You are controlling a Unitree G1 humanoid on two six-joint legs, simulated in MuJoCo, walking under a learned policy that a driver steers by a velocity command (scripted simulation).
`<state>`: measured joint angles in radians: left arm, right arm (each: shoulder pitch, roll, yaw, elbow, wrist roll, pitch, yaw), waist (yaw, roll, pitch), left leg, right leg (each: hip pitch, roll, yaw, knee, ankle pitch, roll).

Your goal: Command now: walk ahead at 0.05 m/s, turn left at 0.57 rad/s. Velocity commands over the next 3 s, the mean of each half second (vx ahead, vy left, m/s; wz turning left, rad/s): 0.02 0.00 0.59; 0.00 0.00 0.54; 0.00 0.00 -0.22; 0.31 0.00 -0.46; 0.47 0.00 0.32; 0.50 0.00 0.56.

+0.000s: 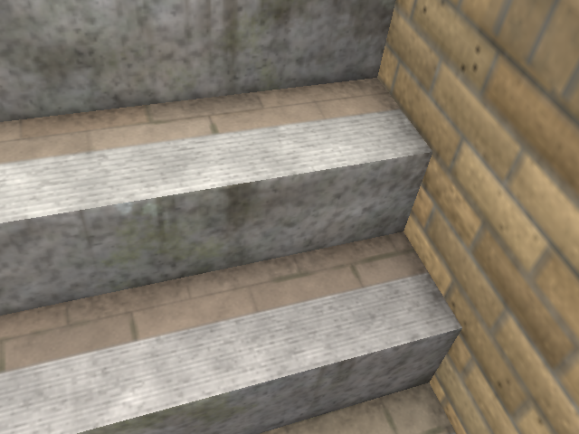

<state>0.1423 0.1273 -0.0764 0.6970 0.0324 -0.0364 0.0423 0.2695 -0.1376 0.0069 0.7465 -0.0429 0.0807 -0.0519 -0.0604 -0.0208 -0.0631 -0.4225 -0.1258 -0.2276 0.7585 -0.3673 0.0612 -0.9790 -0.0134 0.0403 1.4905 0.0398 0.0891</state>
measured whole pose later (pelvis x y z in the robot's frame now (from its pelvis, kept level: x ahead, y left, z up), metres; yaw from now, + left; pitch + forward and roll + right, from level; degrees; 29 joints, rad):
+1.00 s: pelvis +0.04 -0.05 +0.01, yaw +34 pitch +3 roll -3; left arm 0.15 0.16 -0.02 0.62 0.01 0.03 0.07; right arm 0.14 -0.21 0.01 0.56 -0.03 0.04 -0.05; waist 0.01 -0.02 -0.03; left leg -0.41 -0.03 -0.11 0.68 -0.31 0.03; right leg -0.68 0.00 0.00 1.49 -0.15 0.09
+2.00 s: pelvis +0.15 -0.18 +0.01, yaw +4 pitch +4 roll +2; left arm 0.02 0.10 -0.08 0.48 -0.01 0.00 0.02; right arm 0.54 -0.21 -0.01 0.80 -0.04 -0.12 -0.06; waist -0.09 0.00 -0.03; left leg -0.01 0.21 0.29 0.30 -0.30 -0.12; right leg -1.34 -0.09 0.17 2.30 -0.65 0.04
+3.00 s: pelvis -0.05 -0.24 +0.01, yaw +33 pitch -1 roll -4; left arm 0.02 0.26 0.09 0.60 0.01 -0.04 -0.02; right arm 0.31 -0.18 -0.06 0.51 0.01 -0.05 -0.06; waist 0.00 0.02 -0.02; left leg -0.40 -0.23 -0.21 0.53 -0.27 0.14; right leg -0.38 0.12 0.10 1.51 -0.36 -0.07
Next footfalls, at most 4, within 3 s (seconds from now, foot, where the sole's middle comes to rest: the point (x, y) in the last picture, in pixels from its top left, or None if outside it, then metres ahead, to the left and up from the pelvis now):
0.16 right None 0.14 -0.15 -0.76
0.66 left None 0.04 0.04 -0.76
1.10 right None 0.14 -0.16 -0.76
2.06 right None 0.28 -0.35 -0.55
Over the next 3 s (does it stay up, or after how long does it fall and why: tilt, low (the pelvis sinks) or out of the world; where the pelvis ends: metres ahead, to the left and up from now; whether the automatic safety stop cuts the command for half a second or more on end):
stays up -0.05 -0.24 0.01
